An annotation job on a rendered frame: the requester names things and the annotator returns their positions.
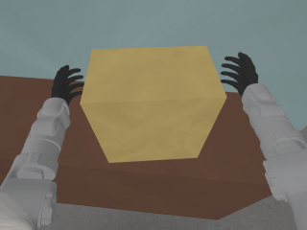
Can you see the right robot forearm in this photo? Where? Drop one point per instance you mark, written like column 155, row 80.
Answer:
column 272, row 127

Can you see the robot right hand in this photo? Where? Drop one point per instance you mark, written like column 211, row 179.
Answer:
column 246, row 72

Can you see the carton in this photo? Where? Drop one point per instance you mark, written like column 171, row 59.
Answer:
column 152, row 103

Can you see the pedestal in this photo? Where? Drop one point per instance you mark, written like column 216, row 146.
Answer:
column 227, row 176

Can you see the right robot upper arm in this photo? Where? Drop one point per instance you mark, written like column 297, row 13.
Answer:
column 286, row 175

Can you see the left robot upper arm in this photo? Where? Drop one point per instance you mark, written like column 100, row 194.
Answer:
column 27, row 203

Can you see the robot left hand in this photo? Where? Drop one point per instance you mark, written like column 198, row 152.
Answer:
column 61, row 87

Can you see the left robot forearm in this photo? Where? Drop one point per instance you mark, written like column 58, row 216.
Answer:
column 39, row 156

